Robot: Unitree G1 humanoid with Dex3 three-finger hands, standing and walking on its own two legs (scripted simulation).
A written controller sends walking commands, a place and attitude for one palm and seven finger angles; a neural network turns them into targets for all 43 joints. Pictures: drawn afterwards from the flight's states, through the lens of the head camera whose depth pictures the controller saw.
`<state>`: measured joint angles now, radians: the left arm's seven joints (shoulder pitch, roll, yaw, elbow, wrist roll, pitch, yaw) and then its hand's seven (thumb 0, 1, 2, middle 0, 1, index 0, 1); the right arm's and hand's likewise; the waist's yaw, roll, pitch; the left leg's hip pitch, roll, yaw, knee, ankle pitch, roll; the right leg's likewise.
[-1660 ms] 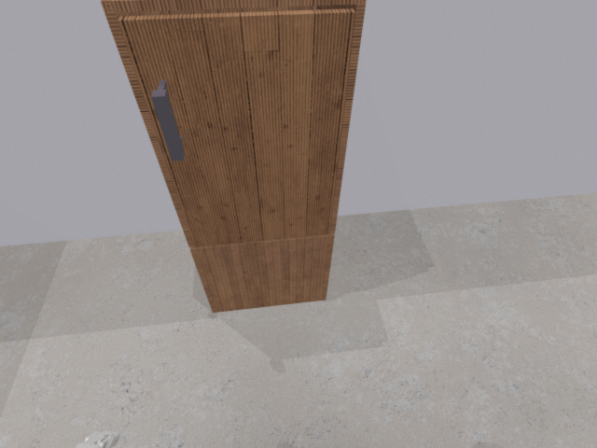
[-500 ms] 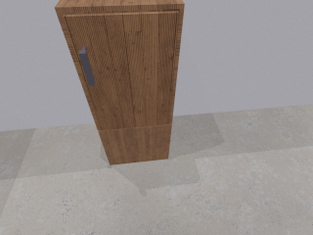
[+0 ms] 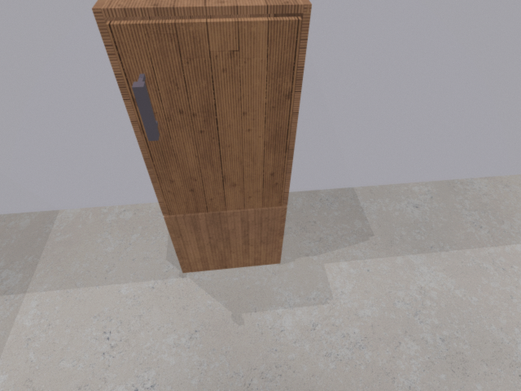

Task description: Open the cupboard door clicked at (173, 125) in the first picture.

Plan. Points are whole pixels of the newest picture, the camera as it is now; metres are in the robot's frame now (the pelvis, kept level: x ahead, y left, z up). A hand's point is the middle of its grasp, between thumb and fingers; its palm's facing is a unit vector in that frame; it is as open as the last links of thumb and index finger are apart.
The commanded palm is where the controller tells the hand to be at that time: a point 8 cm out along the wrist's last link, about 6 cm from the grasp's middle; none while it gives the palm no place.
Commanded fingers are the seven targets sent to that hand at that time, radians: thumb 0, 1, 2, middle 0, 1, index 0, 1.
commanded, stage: turn to face it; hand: left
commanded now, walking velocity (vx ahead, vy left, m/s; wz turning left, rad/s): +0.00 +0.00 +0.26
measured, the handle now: (148, 107) +0.66 +0.30 +0.07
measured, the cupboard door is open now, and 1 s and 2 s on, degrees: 0 0 0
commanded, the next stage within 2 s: take the last steps up to it in 0.28 s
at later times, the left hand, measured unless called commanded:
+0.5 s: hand out of the picture -0.01 +0.20 -0.19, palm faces +0.11 -0.97 -0.22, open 7.4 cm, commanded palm none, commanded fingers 0.00 0.90 0.90 -0.20 -0.30 -0.20 -0.30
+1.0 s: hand out of the picture +0.13 +0.21 -0.18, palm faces +0.15 -0.97 -0.21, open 7.3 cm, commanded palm none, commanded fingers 0.00 0.90 0.90 -0.20 -0.30 -0.20 -0.30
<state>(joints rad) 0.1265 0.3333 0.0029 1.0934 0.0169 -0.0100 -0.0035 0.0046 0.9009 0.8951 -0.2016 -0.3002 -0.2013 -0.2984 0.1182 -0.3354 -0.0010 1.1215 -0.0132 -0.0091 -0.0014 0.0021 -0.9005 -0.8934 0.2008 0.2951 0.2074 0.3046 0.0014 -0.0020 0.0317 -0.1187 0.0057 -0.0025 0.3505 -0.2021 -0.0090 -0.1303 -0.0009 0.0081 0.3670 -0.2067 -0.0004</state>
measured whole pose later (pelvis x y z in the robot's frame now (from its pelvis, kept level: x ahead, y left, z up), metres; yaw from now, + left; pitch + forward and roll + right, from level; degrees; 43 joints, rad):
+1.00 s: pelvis +0.09 +0.01 -0.02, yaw +8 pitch +0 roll +1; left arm 0.20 0.17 0.05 1.03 0.03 -0.04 0.00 0.01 0.92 0.90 -0.20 -0.30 -0.20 -0.30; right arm 0.44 -0.13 -0.02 1.17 -0.02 -0.03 -0.03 0.00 -0.90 -0.89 0.20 0.30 0.21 0.30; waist -0.02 0.02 0.05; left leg -0.11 -0.01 -0.02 0.54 -0.41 0.00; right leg -0.32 -0.04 -0.10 0.56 -0.23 -0.03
